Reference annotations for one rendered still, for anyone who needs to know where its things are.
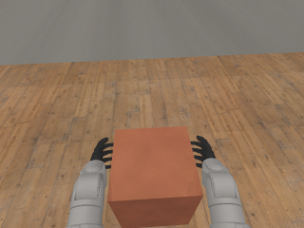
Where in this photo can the robot right hand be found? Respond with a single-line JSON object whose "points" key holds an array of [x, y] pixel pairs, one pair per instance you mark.
{"points": [[206, 150]]}

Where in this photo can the carton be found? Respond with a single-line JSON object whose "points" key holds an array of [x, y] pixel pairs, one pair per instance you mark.
{"points": [[154, 180]]}

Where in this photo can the robot left hand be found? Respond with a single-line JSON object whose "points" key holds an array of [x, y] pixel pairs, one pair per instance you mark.
{"points": [[99, 152]]}

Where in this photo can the right robot forearm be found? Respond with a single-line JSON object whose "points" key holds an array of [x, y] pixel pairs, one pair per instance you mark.
{"points": [[222, 196]]}

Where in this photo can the left robot forearm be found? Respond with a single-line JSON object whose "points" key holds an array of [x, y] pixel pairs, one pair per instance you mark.
{"points": [[88, 197]]}

